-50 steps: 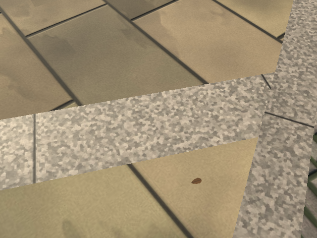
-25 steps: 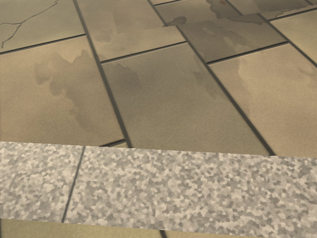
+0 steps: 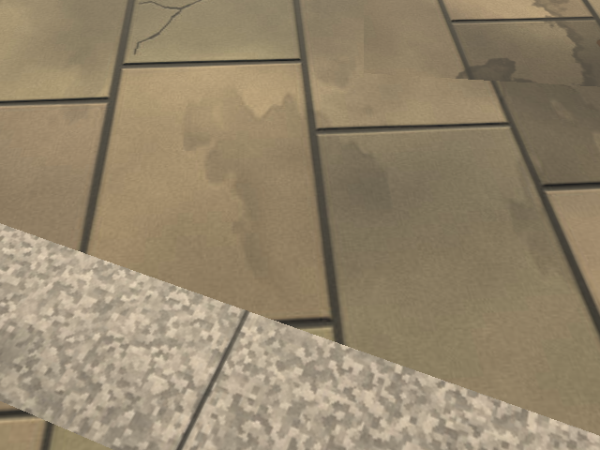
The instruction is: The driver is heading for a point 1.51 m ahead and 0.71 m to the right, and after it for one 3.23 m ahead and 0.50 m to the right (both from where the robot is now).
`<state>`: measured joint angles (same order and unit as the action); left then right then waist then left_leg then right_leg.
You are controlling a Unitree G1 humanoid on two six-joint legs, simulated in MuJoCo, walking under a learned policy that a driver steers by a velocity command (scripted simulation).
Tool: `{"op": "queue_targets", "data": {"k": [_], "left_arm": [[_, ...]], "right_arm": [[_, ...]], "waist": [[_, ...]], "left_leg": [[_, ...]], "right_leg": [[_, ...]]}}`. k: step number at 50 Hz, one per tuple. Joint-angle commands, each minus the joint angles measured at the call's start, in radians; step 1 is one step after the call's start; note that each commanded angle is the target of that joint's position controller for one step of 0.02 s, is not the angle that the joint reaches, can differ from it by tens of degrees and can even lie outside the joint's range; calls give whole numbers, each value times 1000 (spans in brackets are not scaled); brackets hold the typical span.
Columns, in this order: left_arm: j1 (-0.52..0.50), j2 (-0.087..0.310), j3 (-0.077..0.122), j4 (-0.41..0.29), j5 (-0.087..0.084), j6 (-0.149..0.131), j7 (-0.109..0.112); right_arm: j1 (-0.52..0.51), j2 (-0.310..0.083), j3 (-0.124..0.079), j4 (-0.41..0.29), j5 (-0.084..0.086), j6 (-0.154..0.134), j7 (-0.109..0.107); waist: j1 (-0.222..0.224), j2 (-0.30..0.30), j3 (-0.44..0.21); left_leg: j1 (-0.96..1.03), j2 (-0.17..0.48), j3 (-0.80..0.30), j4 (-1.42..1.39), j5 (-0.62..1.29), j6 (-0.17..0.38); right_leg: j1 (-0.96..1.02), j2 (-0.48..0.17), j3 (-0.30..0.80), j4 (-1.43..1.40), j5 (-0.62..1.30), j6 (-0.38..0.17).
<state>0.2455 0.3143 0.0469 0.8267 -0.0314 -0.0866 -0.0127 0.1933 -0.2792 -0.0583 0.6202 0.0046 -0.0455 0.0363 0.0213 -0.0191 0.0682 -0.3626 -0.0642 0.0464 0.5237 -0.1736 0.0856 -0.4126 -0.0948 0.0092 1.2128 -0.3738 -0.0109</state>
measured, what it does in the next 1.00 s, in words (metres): walks ahead, turning right: right foot, then left foot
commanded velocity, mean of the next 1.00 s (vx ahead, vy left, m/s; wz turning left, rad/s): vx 0.50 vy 0.00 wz -0.44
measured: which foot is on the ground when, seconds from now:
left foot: down 0.00-0.44, up 0.46-0.88, down 0.90-1.00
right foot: up 0.00-0.40, down 0.42-0.90, up 0.92-1.00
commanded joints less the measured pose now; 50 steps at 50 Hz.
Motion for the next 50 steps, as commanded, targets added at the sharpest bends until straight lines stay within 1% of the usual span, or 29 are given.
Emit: {"op": "queue_targets", "data": {"k": [1, 4, 7, 10, 15, 18, 19, 20, 21, 22, 23, 24, 25, 26, 27, 29, 31, 34, 36, 38, 41, 43, 44, 45, 46, 47, 48, 49, 50], "left_arm": [[56, 102, 25, -41, 4, 6, 0], [13, 71, 23, -42, 5, 34, 8], [-47, 52, 22, -58, 7, 29, 3], [-123, 29, 14, -80, 9, 20, -13], [-234, 12, 2, -148, 13, 16, -44], [-207, 41, 15, -178, 14, 20, -61], [-150, 65, 28, -174, 14, 25, -60], [-28, 106, 51, -151, 13, 28, -55], [134, 168, 82, -120, 11, 32, -40], [208, 282, 111, -114, 8, 35, -23], [214, 240, 92, -134, 6, 25, -25], [193, 178, 74, -133, 15, 21, -23], [133, 150, 66, -140, 12, 19, -21], [64, 120, 55, -154, 10, 22, -21], [21, 103, 48, -171, 21, 20, -16], [-15, 94, 46, -190, 23, 20, -10], [-7, 117, 52, -186, 20, 17, 2], [32, 141, 59, -169, 10, 24, 19], [63, 142, 60, -159, 7, 33, 25], [97, 146, 62, -146, 3, 40, 28], [107, 137, 62, -141, 3, 49, 33], [78, 125, 61, -150, 8, 53, 32], [73, 89, 49, -159, 13, 51, 29], [89, 27, 26, -177, 30, 48, 25], [234, -21, 9, -210, -2, 36, 24], [220, 91, 27, -178, -13, 36, 28], [104, 144, 43, -189, -5, 42, 27], [50, 133, 44, -200, 7, 47, 28], [16, 121, 47, -214, 15, 46, 24]], "right_arm": [[36, -104, -31, -32, -12, -41, -5], [41, -113, -35, 10, -19, -62, -13], [63, -114, -35, 40, -25, -65, -25], [68, -124, -35, 62, -20, -65, -33], [136, -145, -47, 122, -2, -39, -43], [111, -180, -57, 125, 6, -12, -58], [102, -196, -61, 121, 6, -4, -66], [88, -200, -60, 118, 7, 5, -72], [84, -190, -52, 110, 7, 2, -79], [189, -73, -13, 65, -22, -23, -63], [159, -69, 3, 63, -18, -62, -44], [49, -137, -16, 35, 26, -87, -28], [0, -135, -10, 16, 32, -101, -25], [-25, -130, -13, 19, 4, -102, -34], [-5, -140, -22, 17, -9, -94, -39], [39, -131, -24, 24, -18, -71, -40], [23, -104, -16, 21, -22, -54, -45], [-93, -66, 1, -8, -23, -53, -46], [-166, -59, 5, -20, -13, -60, -38], [-214, -75, 1, -33, -1, -68, -28], [-206, -116, -16, -35, 5, -82, -17], [-113, -138, -32, -11, 5, -91, -19], [-17, -165, -47, 7, -6, -96, -26], [127, -219, -61, 17, -21, -96, -35], [195, -298, -79, 56, -30, -82, -29], [171, -199, -61, 41, -5, -79, -25], [129, -136, -44, 32, -2, -73, -30], [84, -120, -35, 30, -12, -66, -31], [58, -100, -28, 40, -15, -63, -32]], "waist": [[-4, 87, -135], [-5, 62, -71], [-28, 65, -45], [-61, 64, -14], [-105, 53, 29], [-63, 96, -24], [-27, 121, -73], [44, 116, -143], [130, 70, -230], [70, -176, -350], [85, -157, -490], [118, -91, -382], [89, -29, -257], [44, 48, -160], [2, 4, -131], [-37, -27, -114], [-40, -20, -97], [2, -44, -82], [37, -65, -84], [56, -74, -83], [37, -93, -83], [-21, -114, -99], [-70, -96, -167], [-121, 26, -307], [-50, 376, -396], [-78, 263, -327], [-108, 160, -203], [-94, 95, -139], [-80, 93, -87]], "left_leg": [[229, 296, -296, -306, 239, 184], [184, 276, -168, -368, 267, 164], [222, 253, -62, -385, 278, 123], [250, 252, 7, -408, 252, 93], [442, 320, 49, -349, 355, 80], [511, 333, 86, -203, 745, 47], [513, 327, 100, -104, 916, 32], [471, 303, 123, 67, 989, 8], [300, 262, 136, 317, 835, -31], [-155, 103, 115, 720, 90, -104], [-347, -18, -109, 889, -417, -105], [-447, 52, -177, 909, -351, -79], [-452, 98, -157, 825, -262, -63], [-408, 134, -137, 728, -207, -64], [-331, 158, -140, 669, -170, -76], [-257, 170, -131, 599, -144, -108], [-245, 160, -101, 499, -87, -141], [-206, 125, -89, 255, 115, -165], [-156, 88, -85, 115, 223, -167], [-131, 67, -98, 42, 250, -163], [-101, 64, -136, -31, 179, -130], [17, 63, -120, -75, 130, -89], [183, 100, -136, -86, 121, -52], [436, 273, -306, -77, 42, 8], [707, 486, -794, -176, -175, 183], [662, 490, -861, -221, -401, 171], [548, 439, -678, -230, -366, 122], [434, 393, -540, -240, -221, 94], [354, 355, -446, -260, -105, 87]], "right_leg": [[-176, -78, 61, -25, 96, 14], [-234, -65, 73, -115, 205, 40], [-279, -36, 98, -280, 385, 45], [-256, -9, 53, -453, 518, 33], [-335, 12, 4, -589, 436, -13], [-248, 74, -75, -606, 270, -64], [-157, 113, -106, -596, 218, -86], [12, 155, -122, -621, 221, -117], [297, 140, -42, -673, 283, -164], [710, -130, 448, -680, 204, -341], [854, -239, 845, -853, 112, -429], [797, -212, 708, -891, 83, -365], [642, -174, 574, -902, 129, -323], [481, -130, 468, -921, 227, -289], [363, -110, 419, -940, 343, -293], [250, -67, 352, -972, 445, -295], [175, -38, 284, -983, 517, -287], [131, 17, 222, -971, 467, -238], [131, 30, 230, -955, 387, -212], [164, 8, 282, -931, 328, -204], [254, -33, 385, -850, 277, -181], [259, -25, 413, -770, 310, -154], [224, 24, 377, -648, 340, -123], [107, 94, 286, -369, 181, -86], [-252, 217, 164, -54, -230, -26], [-371, 127, 187, 75, -187, -12], [-393, 94, 167, 100, -89, -6], [-361, 62, 139, 81, -19, -1], [-345, 38, 138, 36, 27, 3]]}}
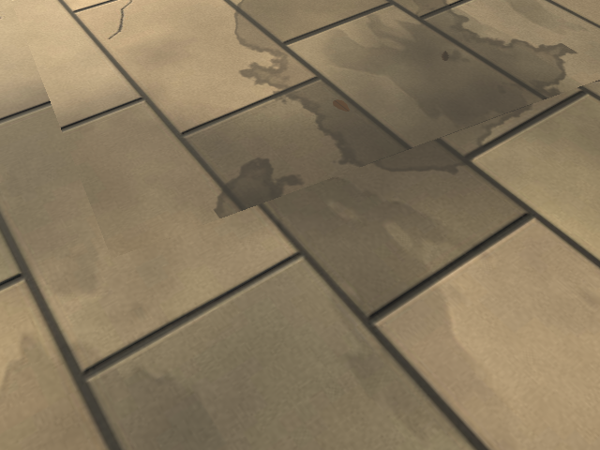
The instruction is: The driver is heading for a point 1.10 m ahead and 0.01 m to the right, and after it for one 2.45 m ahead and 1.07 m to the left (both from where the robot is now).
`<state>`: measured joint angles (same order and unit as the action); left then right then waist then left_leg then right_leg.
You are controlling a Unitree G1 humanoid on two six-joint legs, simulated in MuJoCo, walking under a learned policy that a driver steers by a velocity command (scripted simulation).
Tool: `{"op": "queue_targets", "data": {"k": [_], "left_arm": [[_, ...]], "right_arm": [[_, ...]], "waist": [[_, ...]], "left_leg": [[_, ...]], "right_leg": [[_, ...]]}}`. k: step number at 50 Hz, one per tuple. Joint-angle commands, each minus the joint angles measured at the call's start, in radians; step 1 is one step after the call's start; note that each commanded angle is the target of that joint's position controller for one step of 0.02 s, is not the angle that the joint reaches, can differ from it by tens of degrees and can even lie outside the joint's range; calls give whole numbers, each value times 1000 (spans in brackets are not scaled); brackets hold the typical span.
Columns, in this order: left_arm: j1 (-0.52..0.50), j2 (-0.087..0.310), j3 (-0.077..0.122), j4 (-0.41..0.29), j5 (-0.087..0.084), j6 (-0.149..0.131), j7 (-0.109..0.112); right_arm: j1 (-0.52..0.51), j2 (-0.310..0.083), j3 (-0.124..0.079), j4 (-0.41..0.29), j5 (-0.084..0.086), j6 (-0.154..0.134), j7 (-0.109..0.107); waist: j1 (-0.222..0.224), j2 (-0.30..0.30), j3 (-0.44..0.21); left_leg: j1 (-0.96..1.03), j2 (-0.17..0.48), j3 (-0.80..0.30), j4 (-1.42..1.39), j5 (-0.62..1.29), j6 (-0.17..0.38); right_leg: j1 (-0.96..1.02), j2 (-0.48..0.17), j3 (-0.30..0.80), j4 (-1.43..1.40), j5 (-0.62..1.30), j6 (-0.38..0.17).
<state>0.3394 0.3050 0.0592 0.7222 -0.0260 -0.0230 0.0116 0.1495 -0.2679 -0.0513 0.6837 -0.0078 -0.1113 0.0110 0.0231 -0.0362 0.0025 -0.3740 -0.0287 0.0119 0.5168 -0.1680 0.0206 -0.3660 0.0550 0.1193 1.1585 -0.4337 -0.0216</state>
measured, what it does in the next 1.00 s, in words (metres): walks ahead, turning right: right foot, then left foot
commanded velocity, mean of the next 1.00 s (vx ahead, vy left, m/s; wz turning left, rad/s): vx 0.19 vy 0.00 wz -0.32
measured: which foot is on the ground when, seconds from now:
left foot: down 0.00-0.38, up 0.40-0.74, down 0.76-1.00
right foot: up 0.00-0.36, down 0.38-1.00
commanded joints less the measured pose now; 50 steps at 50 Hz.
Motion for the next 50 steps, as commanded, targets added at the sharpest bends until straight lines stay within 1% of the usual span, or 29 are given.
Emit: {"op": "queue_targets", "data": {"k": [1, 3, 7, 10, 12, 15, 17, 18, 19, 20, 21, 22, 23, 24, 26, 28, 30, 32, 34, 36, 37, 38, 39, 40, 41, 42, 44, 46, 50], "left_arm": [[-74, 111, 36, -115, 5, -14, -7], [-66, 71, 29, -120, -5, -4, -14], [-132, 42, 20, -148, 5, 4, -19], [-199, 26, 14, -162, 13, -5, -34], [-251, 14, 11, -175, 16, -10, -50], [-266, 43, 26, -196, 15, -5, -71], [-179, 87, 50, -184, 23, -1, -74], [-62, 122, 71, -153, 24, -2, -67], [25, 180, 91, -138, 26, 1, -44], [-12, 264, 86, -163, 41, 6, -19], [-17, 221, 67, -203, 49, -2, -27], [-61, 161, 52, -201, 43, -3, -35], [-112, 122, 39, -183, 24, -4, -35], [-146, 94, 28, -177, 18, -2, -32], [-196, 110, 29, -169, 39, 0, -29], [-223, 109, 30, -156, 48, -8, -25], [-229, 103, 29, -138, 46, -7, -17], [-229, 97, 26, -122, 46, 2, -10], [-225, 87, 20, -103, 48, 11, -9], [-233, 66, 9, -86, 44, 16, -13], [-227, 44, 0, -74, 41, 17, -14], [-182, 18, -10, -51, 45, 14, -16], [-141, 11, -12, -39, 57, 10, -16], [-101, -4, -10, -37, 49, 9, -15], [-161, 26, -6, -33, 56, 13, -10], [-190, 41, 3, -38, 51, 19, -6], [-181, 44, 5, -24, 51, 32, 3], [-175, 32, 5, -7, 48, 29, 4], [-171, 16, 6, 28, 39, 22, 5]], "right_arm": [[92, -100, -29, -18, -9, 2, -10], [90, -97, -31, 0, -1, -5, -9], [101, -145, -47, 38, 1, -6, -11], [63, -167, -49, 51, 3, 12, -23], [85, -182, -51, 69, 10, 25, -32], [93, -215, -60, 83, 32, 42, -38], [79, -235, -69, 80, 51, 51, -44], [72, -219, -64, 78, 54, 56, -44], [107, -183, -49, 72, 30, 52, -40], [223, -59, -9, 48, -41, 43, -19], [256, -139, -5, 69, -6, 37, -4], [133, -202, -25, 59, 33, 46, 0], [81, -182, -19, 40, 32, 56, -8], [59, -167, -16, 50, 18, 71, -21], [97, -164, -20, 61, 12, 101, -34], [134, -128, -12, 77, 6, 112, -44], [115, -102, -3, 80, 0, 116, -50], [78, -99, 0, 79, 4, 122, -50], [45, -105, -3, 76, 7, 126, -47], [44, -93, -2, 81, 2, 123, -40], [58, -81, 0, 89, -8, 119, -35], [60, -92, 1, 87, -22, 115, -32], [53, -154, -7, 72, -28, 112, -35], [2, -168, -14, 89, -23, 112, -32], [-23, -107, -1, 78, -23, 105, -25], [-23, -86, 7, 85, -27, 97, -23], [-19, -93, 8, 93, -17, 81, -22], [21, -92, 9, 112, -9, 73, -28], [44, -86, 12, 135, -5, 74, -34]], "waist": [[-61, 132, -4], [-48, 160, 6], [-51, 114, 19], [-58, 109, 41], [-78, 113, 30], [-65, 133, 5], [-7, 143, -47], [59, 109, -102], [96, 13, -164], [-20, -271, -275], [30, -179, -527], [60, -58, -417], [32, -8, -283], [11, 32, -206], [-48, -17, -144], [-70, -45, -150], [-62, -49, -165], [-41, -67, -164], [-26, -80, -133], [-39, -75, -97], [-53, -64, -84], [-49, -36, -71], [-12, 62, -52], [46, 211, -38], [11, 191, -12], [4, 179, 2], [-2, 148, 17], [-15, 103, 1], [-29, 60, -32]], "left_leg": [[308, 291, -332, -279, -45, 141], [270, 275, -236, -317, 36, 151], [294, 293, -108, -351, 200, 172], [271, 248, 46, -315, 444, 137], [277, 238, 105, -283, 517, 116], [353, 266, 124, -197, 619, 95], [372, 269, 131, -44, 777, 75], [338, 236, 151, 115, 744, 50], [174, 175, 164, 359, 475, -2], [-194, 34, 131, 740, -547, -67], [-230, 10, -90, 907, -581, -71], [-266, 58, -106, 898, -476, -65], [-304, 94, -82, 816, -397, -64], [-274, 119, -81, 747, -355, -72], [-118, 119, -68, 659, -300, -81], [-44, 107, -52, 540, -276, -93], [-3, 107, -53, 422, -225, -95], [36, 107, -53, 329, -159, -92], [67, 98, -49, 250, -134, -85], [134, 82, -30, 110, -81, -65], [196, 72, -18, 11, -27, -49], [242, 103, -58, -60, 28, -27], [247, 203, -157, -98, 102, 12], [94, 217, -172, -124, -115, 56], [-5, 177, -163, -171, -279, 42], [-37, 156, -143, -179, -317, 15], [-11, 127, -107, -152, -233, -13], [45, 117, -92, -118, -144, -13], [101, 108, -80, -88, -26, -4]], "right_leg": [[-349, -136, 21, 63, 116, 13], [-328, -151, -7, 17, 131, 20], [-387, -166, -20, -122, 244, 41], [-306, -142, -85, -329, 401, 42], [-230, -115, -135, -441, 477, 33], [-170, -84, -161, -528, 419, -5], [-45, -32, -186, -579, 344, -50], [111, 1, -188, -666, 426, -83], [332, -71, -82, -698, 723, -131], [662, -360, 275, -547, 1309, -299], [700, -491, 525, -654, 1095, -434], [595, -414, 393, -703, 954, -377], [473, -358, 290, -723, 834, -316], [343, -321, 242, -754, 762, -279], [114, -279, 172, -818, 712, -257], [48, -253, 108, -832, 741, -257], [43, -239, 79, -833, 686, -245], [33, -233, 81, -853, 509, -231], [12, -228, 100, -870, 297, -216], [-15, -210, 109, -857, 129, -182], [-37, -189, 102, -843, 58, -148], [-58, -156, 90, -821, 4, -96], [-81, -95, 41, -738, -33, -45], [14, -36, -53, -725, 52, -9], [114, -40, -56, -694, 139, 11], [145, -47, -50, -687, 172, 5], [138, -64, -24, -700, 193, -17], [129, -71, -17, -708, 233, -25], [153, -73, -21, -694, 344, -14]]}}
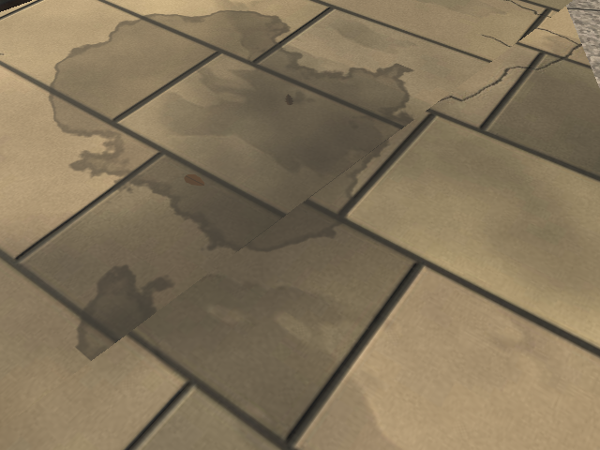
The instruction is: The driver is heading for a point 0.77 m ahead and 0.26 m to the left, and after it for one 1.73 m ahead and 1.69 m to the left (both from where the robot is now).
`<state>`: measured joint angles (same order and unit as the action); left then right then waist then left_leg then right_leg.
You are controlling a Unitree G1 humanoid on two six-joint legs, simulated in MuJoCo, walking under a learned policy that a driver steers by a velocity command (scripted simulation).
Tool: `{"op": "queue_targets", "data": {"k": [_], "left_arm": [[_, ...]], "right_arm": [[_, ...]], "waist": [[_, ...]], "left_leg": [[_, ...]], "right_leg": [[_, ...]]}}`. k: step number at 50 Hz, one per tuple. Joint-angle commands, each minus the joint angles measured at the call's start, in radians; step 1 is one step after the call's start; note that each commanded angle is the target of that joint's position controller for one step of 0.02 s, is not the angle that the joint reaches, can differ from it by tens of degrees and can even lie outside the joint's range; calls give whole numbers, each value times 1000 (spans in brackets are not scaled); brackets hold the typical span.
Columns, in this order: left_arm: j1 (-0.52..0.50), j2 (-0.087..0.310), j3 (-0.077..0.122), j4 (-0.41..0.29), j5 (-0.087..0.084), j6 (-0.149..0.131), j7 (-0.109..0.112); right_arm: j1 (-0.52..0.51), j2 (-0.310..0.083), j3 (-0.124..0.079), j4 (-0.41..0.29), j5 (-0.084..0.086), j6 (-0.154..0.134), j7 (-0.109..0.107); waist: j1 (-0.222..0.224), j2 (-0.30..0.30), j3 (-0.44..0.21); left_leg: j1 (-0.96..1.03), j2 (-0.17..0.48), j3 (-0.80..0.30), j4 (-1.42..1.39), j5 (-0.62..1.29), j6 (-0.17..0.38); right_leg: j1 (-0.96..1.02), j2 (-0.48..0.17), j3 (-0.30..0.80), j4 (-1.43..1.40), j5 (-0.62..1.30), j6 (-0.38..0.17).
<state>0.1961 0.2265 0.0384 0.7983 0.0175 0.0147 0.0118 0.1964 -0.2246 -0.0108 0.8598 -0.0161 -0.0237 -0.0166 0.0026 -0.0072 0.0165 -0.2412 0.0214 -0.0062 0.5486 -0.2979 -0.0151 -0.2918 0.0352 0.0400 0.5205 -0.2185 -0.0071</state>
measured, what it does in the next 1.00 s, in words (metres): walks ahead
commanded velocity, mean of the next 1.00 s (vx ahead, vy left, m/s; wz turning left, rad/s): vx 0.21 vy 0.00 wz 0.09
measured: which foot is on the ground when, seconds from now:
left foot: down 0.00-0.62, up 0.64-1.00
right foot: down 0.00-1.00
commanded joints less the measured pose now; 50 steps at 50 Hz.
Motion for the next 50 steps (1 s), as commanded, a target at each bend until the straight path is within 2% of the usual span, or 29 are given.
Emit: {"op": "queue_targets", "data": {"k": [1, 6, 18, 19, 20, 21, 22, 23, 24, 25, 26, 28, 29, 30, 31, 32, 33, 34, 35, 36, 37, 38, 39, 41, 45, 48, 50], "left_arm": [[-27, 94, 28, -39, -6, -15, 6], [-20, 98, 33, 12, -10, -7, 16], [-40, 112, 35, 139, -15, 2, 32], [-26, 101, 33, 157, -16, 3, 32], [-23, 102, 34, 169, -20, 4, 32], [-27, 105, 36, 174, -25, 2, 32], [-46, 104, 36, 168, -27, -7, 30], [-78, 93, 32, 155, -30, -23, 25], [-96, 89, 31, 146, -36, -41, 17], [-112, 86, 30, 141, -41, -57, 8], [-112, 88, 32, 143, -45, -70, 1], [-76, 80, 32, 161, -52, -88, -11], [-7, 78, 37, 197, -50, -93, -14], [83, 89, 48, 244, -44, -92, -14], [187, 116, 61, 276, -41, -90, -12], [308, 207, 82, 294, -42, -92, -6], [352, 230, 76, 303, -30, -105, -21], [258, 170, 54, 278, -25, -120, -20], [200, 124, 40, 254, -25, -130, -19], [161, 119, 34, 242, -25, -134, -22], [146, 89, 22, 238, -23, -133, -23], [161, 81, 16, 245, -15, -130, -21], [183, 74, 12, 251, -9, -127, -17], [206, 94, 12, 257, 1, -124, -7], [191, 131, 12, 242, -1, -124, 13], [247, 137, 13, 257, -14, -119, 19], [250, 149, 18, 256, -19, -107, 19]], "right_arm": [[-2, -128, -28, -36, 4, -13, -6], [-5, -120, -26, -3, 8, -10, -1], [-5, -117, -25, 85, 10, -2, -2], [15, -111, -24, 101, 10, 0, -4], [24, -124, -29, 111, 16, 4, -6], [26, -150, -38, 112, 22, 8, -9], [41, -172, -45, 112, 27, 8, -13], [72, -200, -55, 118, 33, 2, -15], [79, -225, -65, 121, 38, -7, -18], [84, -226, -69, 123, 39, -18, -19], [79, -215, -69, 120, 36, -29, -17], [35, -206, -70, 105, 47, -36, -8], [-8, -205, -70, 94, 55, -33, -4], [-13, -191, -67, 89, 52, -32, 0], [-33, -156, -56, 78, 45, -36, 2], [-48, -83, -35, 46, 33, -44, 4], [-69, -99, -42, 17, 47, -59, -1], [-50, -136, -51, 24, 71, -69, 4], [-32, -136, -52, 40, 82, -77, 13], [-28, -134, -56, 49, 75, -81, 15], [-42, -140, -64, 53, 65, -78, 17], [-34, -121, -64, 55, 62, -72, 24], [-28, -103, -63, 60, 58, -66, 31], [-62, -76, -59, 43, 53, -52, 36], [-212, -45, -38, -36, 42, -47, 45], [-293, -38, -27, -84, 42, -46, 65], [-313, -48, -30, -112, 44, -47, 79]], "waist": [[-9, 23, -50], [-9, 4, -49], [-7, 13, -22], [-7, 19, -42], [-9, 37, -23], [-13, 72, 11], [-25, 112, 57], [-40, 157, 96], [-40, 187, 135], [-43, 182, 165], [-36, 169, 169], [-1, 148, 149], [40, 134, 123], [70, 113, 79], [110, 41, 36], [137, -223, -17], [140, -293, -29], [89, -153, 38], [65, -107, 67], [45, -78, 79], [39, -61, 88], [33, -94, 75], [35, -92, 64], [37, -64, 69], [56, -55, 116], [73, -39, 143], [55, -44, 138]], "left_leg": [[-25, 55, -59, -117, 122, 33], [-8, 42, -47, -118, 179, 36], [23, 23, -32, -155, 202, 38], [33, 16, -26, -169, 103, 42], [21, 13, -36, -185, -55, 57], [4, 32, -76, -211, -242, 88], [-1, 87, -161, -263, -402, 126], [12, 178, -287, -331, -510, 177], [18, 267, -398, -385, -541, 226], [11, 309, -450, -406, -504, 253], [37, 318, -446, -401, -434, 255], [26, 271, -339, -362, -314, 213], [-53, 212, -247, -325, -248, 180], [-123, 154, -178, -253, -171, 156], [-197, 94, -93, -92, -51, 118], [-369, -26, 55, 263, -67, 39], [-501, -76, -16, 501, -276, 32], [-585, -4, -95, 632, -237, 58], [-603, 29, -117, 651, -130, 87], [-605, 54, -113, 620, -41, 99], [-591, 70, -120, 577, 30, 105], [-549, 76, -119, 544, 79, 100], [-534, 71, -104, 532, 113, 90], [-545, 60, -88, 480, 175, 65], [-463, 46, 0, 218, 341, 44], [-437, 38, 45, 115, 369, 69], [-425, 20, 69, 71, 320, 100]], "right_leg": [[87, -54, 58, -54, 149, -27], [124, -60, 61, -52, 213, -22], [154, -63, 51, -78, 222, -12], [162, -48, 33, -77, 130, -12], [135, -20, 3, -53, -22, -14], [74, 9, -29, -9, -189, -18], [-14, 20, -49, 44, -273, -20], [-91, 17, -74, 123, -257, -20], [-156, -13, -69, 196, -215, -29], [-191, -48, -44, 239, -205, -40], [-218, -69, -33, 252, -233, -51], [-118, -77, -54, 103, -222, -71], [55, -45, -96, -16, -109, -72], [222, -4, -116, -45, -22, -58], [350, -53, -22, -85, -38, -73], [486, -265, 344, -254, -199, -175], [497, -410, 665, -363, -287, -293], [461, -422, 598, -350, -329, -286], [432, -376, 473, -353, -308, -237], [410, -344, 371, -364, -217, -194], [397, -311, 268, -371, -73, -151], [372, -291, 185, -369, 40, -133], [367, -269, 118, -366, 145, -127], [342, -259, 37, -381, 244, -133], [230, -238, -97, -443, 283, -124], [275, -264, -154, -437, 343, -120], [352, -287, -186, -378, 510, -110]]}}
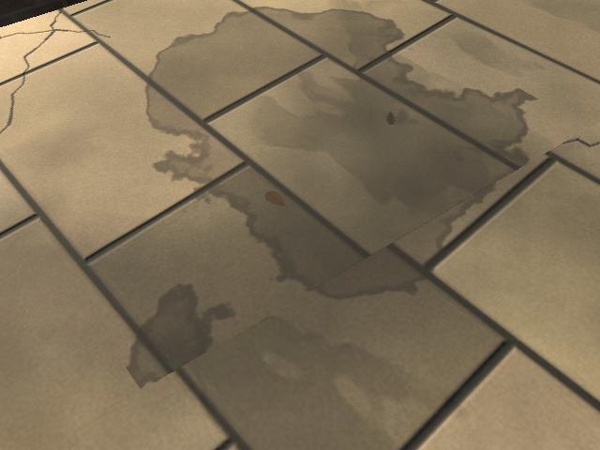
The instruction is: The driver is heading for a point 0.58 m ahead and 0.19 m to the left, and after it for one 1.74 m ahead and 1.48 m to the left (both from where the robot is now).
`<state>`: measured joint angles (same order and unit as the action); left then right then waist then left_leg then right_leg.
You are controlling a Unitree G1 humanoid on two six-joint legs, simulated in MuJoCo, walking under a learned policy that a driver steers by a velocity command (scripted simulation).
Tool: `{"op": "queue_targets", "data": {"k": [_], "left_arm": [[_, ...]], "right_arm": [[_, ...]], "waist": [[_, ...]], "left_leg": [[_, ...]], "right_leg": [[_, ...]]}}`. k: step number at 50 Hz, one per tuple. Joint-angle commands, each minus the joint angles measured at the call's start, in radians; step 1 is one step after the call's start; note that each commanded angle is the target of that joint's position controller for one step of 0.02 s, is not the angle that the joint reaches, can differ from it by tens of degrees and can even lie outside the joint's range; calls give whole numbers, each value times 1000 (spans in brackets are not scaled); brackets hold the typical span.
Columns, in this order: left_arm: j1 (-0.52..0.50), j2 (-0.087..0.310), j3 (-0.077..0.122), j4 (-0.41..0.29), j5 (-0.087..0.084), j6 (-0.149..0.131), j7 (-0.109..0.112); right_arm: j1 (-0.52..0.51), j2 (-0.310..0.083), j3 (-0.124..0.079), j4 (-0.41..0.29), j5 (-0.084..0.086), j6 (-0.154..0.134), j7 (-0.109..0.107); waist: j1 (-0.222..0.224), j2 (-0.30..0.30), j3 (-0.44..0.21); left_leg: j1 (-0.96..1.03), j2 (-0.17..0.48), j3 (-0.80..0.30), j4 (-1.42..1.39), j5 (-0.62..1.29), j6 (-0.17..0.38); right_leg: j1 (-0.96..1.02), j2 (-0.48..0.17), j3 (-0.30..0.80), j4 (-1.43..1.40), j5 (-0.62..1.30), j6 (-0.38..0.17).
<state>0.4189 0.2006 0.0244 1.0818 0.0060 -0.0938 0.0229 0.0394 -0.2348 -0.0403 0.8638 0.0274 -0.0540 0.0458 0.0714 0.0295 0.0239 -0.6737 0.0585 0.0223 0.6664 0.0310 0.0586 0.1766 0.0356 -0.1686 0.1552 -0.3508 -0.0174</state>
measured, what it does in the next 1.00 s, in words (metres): walks ahead, turning left: left foot, then right foot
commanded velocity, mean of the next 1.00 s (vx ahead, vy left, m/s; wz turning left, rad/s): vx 0.38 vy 0.00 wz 0.56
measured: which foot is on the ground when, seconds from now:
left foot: up 0.00-0.08, down 0.10-0.56, up 0.58-1.00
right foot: down 0.00-0.12, up 0.14-0.54, down 0.56-1.00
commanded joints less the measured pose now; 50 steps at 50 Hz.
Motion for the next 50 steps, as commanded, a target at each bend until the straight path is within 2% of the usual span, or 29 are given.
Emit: {"op": "queue_targets", "data": {"k": [1, 3, 4, 5, 6, 7, 8, 9, 10, 11, 14, 17, 19, 21, 24, 26, 27, 28, 29, 30, 31, 32, 33, 35, 38, 40, 42, 46, 50], "left_arm": [[15, 192, 36, -35, -9, 8, 10], [-9, 219, 46, -57, -4, 26, 20], [-27, 232, 50, -71, 0, 36, 23], [-44, 235, 48, -91, 0, 38, 23], [28, 124, 17, -132, 20, 17, 4], [32, 84, -2, -158, -2, -34, -18], [23, 104, -3, -125, 125, -36, -98], [-104, 138, 11, -162, 121, -48, -96], [-119, 135, 5, -191, 126, -48, -78], [-125, 85, -13, -213, 121, -39, -66], [-134, 84, -29, -241, 90, 4, -43], [-239, 112, -36, -300, 84, 7, -24], [-338, 69, -56, -337, 69, 23, -34], [-394, 78, -61, -353, 67, 37, -48], [-481, 113, -57, -365, 74, 26, -42], [-469, 143, -46, -357, 52, 12, -32], [-388, 181, -28, -332, 30, -2, -26], [-211, 211, -10, -281, 13, -22, -21], [-13, 262, 2, -247, 23, -33, -18], [94, 221, -9, -217, 39, -23, -21], [34, 211, 8, -214, 45, -29, -14], [-105, 185, 6, -245, 32, -28, -8], [-187, 127, -7, -269, 30, -22, 4], [-258, 78, -13, -300, 37, -25, 19], [-264, 168, 33, -310, 50, -51, 34], [-229, 217, 59, -298, 55, -56, 29], [-201, 225, 71, -290, 65, -54, 17], [-272, 254, 95, -333, 78, -47, -3], [-261, 293, 118, -350, 62, -34, 11]], "right_arm": [[-146, -52, -7, -124, 0, -18, 23], [-42, -99, -34, -117, 2, -13, 32], [92, -144, -59, -87, 5, -9, 31], [252, -202, -92, -51, 7, -1, 18], [346, -289, -113, -43, 0, 9, -4], [344, -275, -100, -52, -7, 4, -7], [562, -140, -59, 74, -134, -34, -21], [427, -95, -49, 72, -124, -62, -11], [328, -55, -31, 69, -100, -70, -12], [248, -26, -16, 61, -89, -78, -11], [147, -36, -1, 23, -89, -95, 6], [169, -77, 1, 4, -109, -112, 20], [251, -115, -11, 23, -98, -105, 39], [374, -145, -31, 50, -91, -94, 59], [443, -124, -41, 64, -95, -70, 66], [419, -126, -48, 62, -105, -61, 54], [399, -132, -50, 57, -114, -60, 51], [368, -107, -40, 38, -119, -66, 51], [477, 9, -11, 3, -131, -85, 45], [489, 24, -6, -4, -112, -91, 48], [332, -71, -34, -20, -87, -79, 39], [340, -58, -33, -5, -75, -67, 10], [370, -55, -32, 12, -86, -57, -10], [309, -16, -15, -9, -108, -47, -10], [280, -9, -9, -26, -79, -42, 28], [233, -18, -4, -51, -80, -35, 46], [210, -28, 3, -66, -84, -24, 55], [207, -68, -1, -73, -74, -9, 54], [166, -110, -16, -97, -71, -22, 42]], "waist": [[-35, -95, 106], [-110, -144, 8], [-180, -157, -72], [-264, -123, -150], [-210, 118, -279], [-177, 155, -413], [-265, -6, -277], [-217, 14, 43], [-158, -20, -25], [-104, -21, -22], [-45, -12, -27], [-61, -23, -4], [-94, 4, 2], [-133, 18, 13], [-154, 27, 23], [-118, 31, 7], [-71, 22, -40], [-1, -21, -167], [2, -241, -414], [46, -321, -496], [62, -136, -188], [-8, -94, -82], [-53, -75, -89], [-91, -91, -89], [-93, -99, -101], [-89, -102, -80], [-93, -100, -67], [-109, -102, -66], [-78, -96, -62]], "left_leg": [[47, -41, 66, -52, -49, 45], [192, -107, 115, -25, -144, 87], [363, -140, 120, -39, -155, 115], [635, -129, 40, -94, -137, 155], [1018, 130, -426, -122, -260, 301], [1135, 295, -910, -343, -432, 419], [1058, 164, -710, -365, -675, 263], [838, 146, -596, -388, -578, 247], [743, 119, -505, -406, -471, 253], [613, 88, -442, -422, -425, 242], [344, 76, -393, -480, -329, 261], [199, -2, -281, -481, -207, 231], [136, -41, -230, -464, -91, 216], [264, 3, -289, -428, -18, 233], [538, 95, -414, -363, 35, 235], [626, 112, -439, -316, 145, 195], [589, 72, -414, -255, 258, 149], [472, -7, -358, -81, 271, 89], [230, -186, -263, 218, -76, 0], [-64, -256, -212, 490, -654, -39], [-178, -145, -191, 621, -584, -15], [-111, -73, -158, 627, -497, -12], [-6, -15, -158, 562, -440, -20], [94, 29, -112, 497, -453, -56], [134, 21, -19, 359, -331, -105], [155, 23, 21, 250, -245, -111], [141, 37, -5, 162, -181, -90], [145, 43, -29, 101, -147, -57], [170, 2, 6, -11, -241, -29]], "right_leg": [[-82, -295, 5, 46, 823, -91], [-34, -307, -21, 251, 1181, -74], [-70, -301, -24, 431, 1246, -63], [-240, -265, -26, 679, 1106, -31], [-652, -114, -12, 1093, 347, 27], [-858, 34, 211, 1318, -215, 24], [-951, -35, 386, 1261, -14, -71], [-1073, -61, 320, 1248, -9, -70], [-979, -103, 318, 1174, 18, -85], [-904, -134, 317, 1120, 61, -87], [-825, -161, 287, 1096, 90, -49], [-739, -160, 223, 806, 284, 6], [-591, -117, 163, 609, 374, 37], [-603, -88, 150, 502, 371, 55], [-719, -84, 193, 353, 343, 29], [-658, -78, 193, 287, 336, -31], [-488, -73, 177, 295, 391, -79], [-186, -118, 203, 371, 432, -158], [252, -343, 486, 379, 640, -388], [459, -524, 845, 219, 463, -484], [194, -493, 739, 140, 351, -343], [-30, -469, 570, 112, 395, -291], [-154, -428, 460, 73, 530, -273], [-251, -369, 287, 38, 774, -251], [-293, -292, 94, 20, 858, -246], [-322, -290, 28, 11, 940, -252], [-281, -322, 14, 15, 1007, -251], [-203, -354, -21, 47, 957, -228], [-85, -364, -43, 141, 885, -187]]}}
